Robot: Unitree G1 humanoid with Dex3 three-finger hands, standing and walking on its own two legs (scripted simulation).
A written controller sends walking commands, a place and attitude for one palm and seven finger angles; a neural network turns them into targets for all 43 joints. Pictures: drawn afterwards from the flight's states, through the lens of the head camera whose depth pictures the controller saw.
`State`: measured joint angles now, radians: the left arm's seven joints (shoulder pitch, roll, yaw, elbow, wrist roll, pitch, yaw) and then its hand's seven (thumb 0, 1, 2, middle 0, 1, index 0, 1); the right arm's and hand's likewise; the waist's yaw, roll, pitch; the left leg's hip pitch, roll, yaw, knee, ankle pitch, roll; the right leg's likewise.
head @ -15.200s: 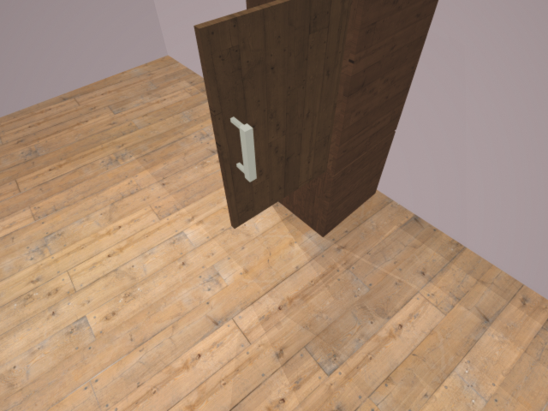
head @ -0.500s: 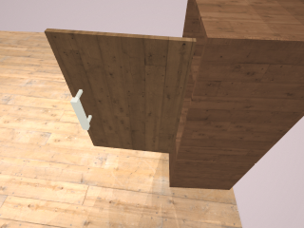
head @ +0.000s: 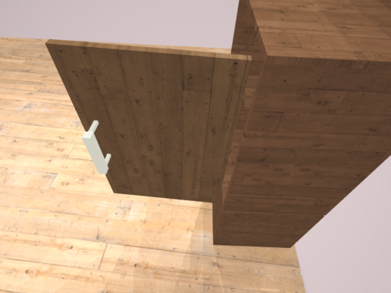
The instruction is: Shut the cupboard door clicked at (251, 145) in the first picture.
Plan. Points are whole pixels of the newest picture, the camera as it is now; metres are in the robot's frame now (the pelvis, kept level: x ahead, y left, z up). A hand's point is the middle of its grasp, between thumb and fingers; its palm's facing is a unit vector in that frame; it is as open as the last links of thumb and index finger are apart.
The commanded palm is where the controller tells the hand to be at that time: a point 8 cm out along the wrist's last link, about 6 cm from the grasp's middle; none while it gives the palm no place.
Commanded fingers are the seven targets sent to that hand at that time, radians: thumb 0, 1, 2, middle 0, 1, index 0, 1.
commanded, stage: look again from close up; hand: left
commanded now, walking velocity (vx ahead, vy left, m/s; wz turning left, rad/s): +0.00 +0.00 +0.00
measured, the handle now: (99, 148) +0.47 +0.29 -0.04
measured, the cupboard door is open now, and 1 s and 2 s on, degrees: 87 87 87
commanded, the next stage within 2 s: raise the hand and make a fist in 0.54 s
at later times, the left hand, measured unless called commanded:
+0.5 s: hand out of the picture +0.02 +0.24 -0.18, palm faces -0.02 -0.97 -0.24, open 7.4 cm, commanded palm none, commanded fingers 0.00 0.90 0.90 -0.20 -0.30 -0.20 -0.30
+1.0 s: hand (95, 290) +0.14 +0.20 -0.06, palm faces -0.04 -1.00 -0.02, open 6.5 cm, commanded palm +0.09 +0.27 -0.07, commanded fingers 0.00 0.90 0.90 -0.53 -0.66 -0.53 -0.66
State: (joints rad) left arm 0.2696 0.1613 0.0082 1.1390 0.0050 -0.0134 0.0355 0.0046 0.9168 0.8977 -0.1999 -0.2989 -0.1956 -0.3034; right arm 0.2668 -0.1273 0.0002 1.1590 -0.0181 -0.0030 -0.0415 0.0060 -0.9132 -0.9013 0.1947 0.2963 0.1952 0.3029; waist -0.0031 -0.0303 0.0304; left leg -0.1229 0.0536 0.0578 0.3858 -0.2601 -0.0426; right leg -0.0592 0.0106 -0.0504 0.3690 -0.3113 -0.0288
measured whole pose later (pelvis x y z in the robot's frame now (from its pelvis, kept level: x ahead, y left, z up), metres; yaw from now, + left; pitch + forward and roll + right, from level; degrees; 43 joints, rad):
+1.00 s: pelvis -0.07 +0.01 -0.08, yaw +1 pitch +12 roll +2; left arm 0.32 0.21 0.21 0.29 -0.26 -0.57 -0.39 0.00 0.91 0.90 -0.36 -0.47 -0.36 -0.48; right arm 0.18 -0.25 -0.05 0.60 0.01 -0.31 0.01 0.01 -0.91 -0.90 0.20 0.30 0.20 0.30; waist -0.02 -0.07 -0.14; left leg -0.78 -0.01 -0.01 1.02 -0.45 -0.03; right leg -0.79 0.01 -0.03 1.08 -0.49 -0.05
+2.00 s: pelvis -0.07 +0.06 -0.10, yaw +1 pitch +15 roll -4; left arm 0.41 0.26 0.13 -0.08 -0.27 -0.31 -0.29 0.01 0.90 0.90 -1.25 -1.44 -1.24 -1.45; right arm 0.23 -0.23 0.04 0.43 0.02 -0.19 -0.03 0.01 -0.90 -0.90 0.20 0.30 0.20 0.30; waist 0.01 0.03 -0.16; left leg -0.93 -0.02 -0.05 1.20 -0.52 0.03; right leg -0.87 0.01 -0.07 1.13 -0.52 0.00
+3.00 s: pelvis -0.07 +0.04 -0.10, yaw +1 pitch +15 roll -2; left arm 0.07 0.29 0.17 0.17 -0.29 -0.29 -0.33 0.01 0.90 0.90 -1.30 -1.50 -1.30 -1.50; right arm 0.25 -0.25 0.04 0.52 0.03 -0.17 -0.06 0.01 -0.91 -0.90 0.20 0.30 0.20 0.30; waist -0.01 0.04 -0.15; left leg -0.94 0.00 -0.05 1.19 -0.52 0.01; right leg -0.89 0.02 -0.07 1.14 -0.52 -0.02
